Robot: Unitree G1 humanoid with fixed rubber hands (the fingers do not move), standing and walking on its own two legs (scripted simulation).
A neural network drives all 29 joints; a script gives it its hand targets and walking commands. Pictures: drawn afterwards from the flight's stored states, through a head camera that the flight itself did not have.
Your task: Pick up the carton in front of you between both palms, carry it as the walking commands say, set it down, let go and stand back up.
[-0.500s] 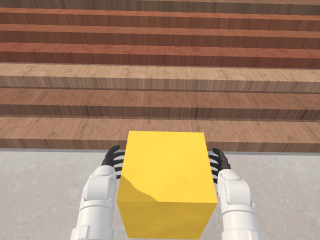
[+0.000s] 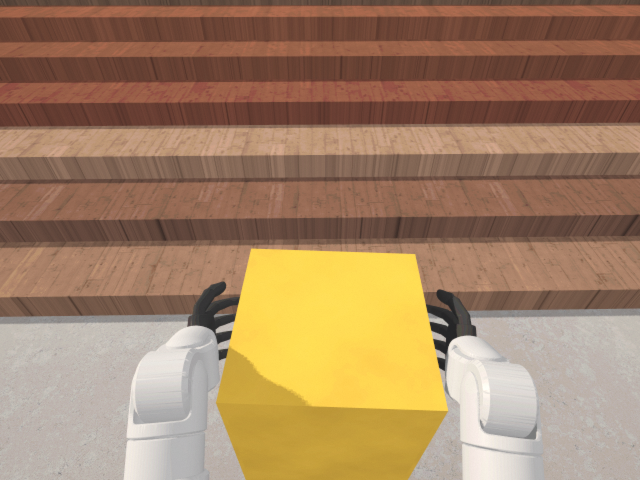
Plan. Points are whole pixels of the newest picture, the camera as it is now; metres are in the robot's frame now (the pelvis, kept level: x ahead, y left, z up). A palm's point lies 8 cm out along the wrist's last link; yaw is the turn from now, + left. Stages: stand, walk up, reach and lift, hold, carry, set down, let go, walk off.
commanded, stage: carry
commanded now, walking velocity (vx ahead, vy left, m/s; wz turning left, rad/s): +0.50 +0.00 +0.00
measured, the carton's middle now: (328, 372) +0.28 +0.00 +0.01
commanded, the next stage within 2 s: none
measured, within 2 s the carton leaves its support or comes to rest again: neither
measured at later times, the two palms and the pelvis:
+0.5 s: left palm (229, 181) +0.56 +0.17 +0.12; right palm (412, 189) +0.53 -0.13 +0.12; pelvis +0.28 +0.04 +0.03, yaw -1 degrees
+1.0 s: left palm (259, 63) +0.96 +0.17 +0.18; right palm (387, 63) +0.98 -0.13 +0.18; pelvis +0.59 -0.01 +0.02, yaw +1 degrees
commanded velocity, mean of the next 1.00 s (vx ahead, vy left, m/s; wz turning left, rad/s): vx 0.50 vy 0.00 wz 0.00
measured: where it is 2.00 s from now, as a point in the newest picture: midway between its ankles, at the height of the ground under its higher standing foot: (326, 215)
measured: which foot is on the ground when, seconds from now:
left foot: down 0.00-0.02, up 0.04-0.20, down 0.22-0.72, up 0.74-1.00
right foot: down 0.00-0.22, up 0.24-0.66, down 0.68-1.00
